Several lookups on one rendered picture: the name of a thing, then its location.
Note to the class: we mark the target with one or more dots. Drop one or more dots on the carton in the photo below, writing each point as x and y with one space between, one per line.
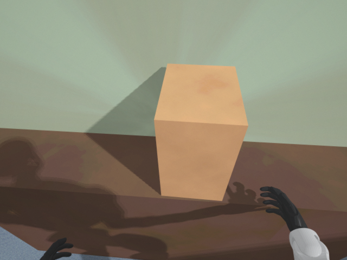
200 125

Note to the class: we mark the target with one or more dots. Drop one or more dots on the robot right hand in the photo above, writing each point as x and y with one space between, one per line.
287 210

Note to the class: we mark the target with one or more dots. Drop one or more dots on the robot left hand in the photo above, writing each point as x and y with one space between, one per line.
51 253

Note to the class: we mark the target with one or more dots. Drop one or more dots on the right robot forearm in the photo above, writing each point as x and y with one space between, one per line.
306 245

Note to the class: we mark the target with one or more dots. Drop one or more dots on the pedestal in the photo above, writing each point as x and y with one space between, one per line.
102 193

